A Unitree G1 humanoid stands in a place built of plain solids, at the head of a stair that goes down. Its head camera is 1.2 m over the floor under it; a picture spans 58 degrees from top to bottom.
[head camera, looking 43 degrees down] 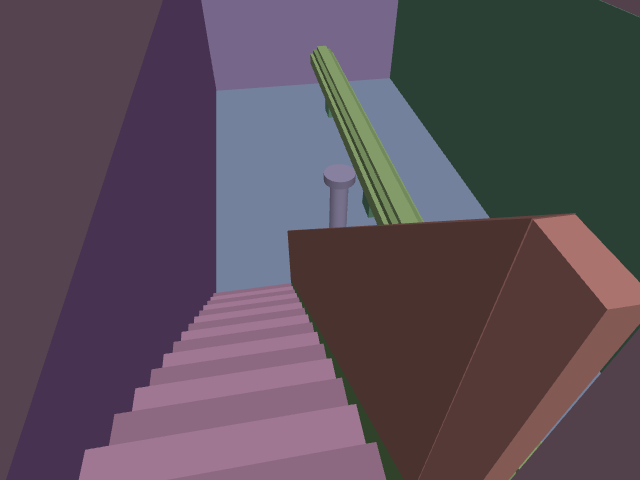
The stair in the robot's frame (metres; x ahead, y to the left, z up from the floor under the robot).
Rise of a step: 0.20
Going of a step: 0.23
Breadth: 1.00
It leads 10 degrees to the left of straight ahead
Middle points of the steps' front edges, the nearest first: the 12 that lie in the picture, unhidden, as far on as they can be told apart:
0.71 0.35 -0.40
0.93 0.39 -0.61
1.16 0.43 -0.81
1.39 0.47 -1.01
1.61 0.51 -1.22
1.84 0.55 -1.42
2.06 0.59 -1.62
2.29 0.63 -1.83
2.52 0.67 -2.03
2.74 0.71 -2.23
2.97 0.74 -2.44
3.20 0.78 -2.64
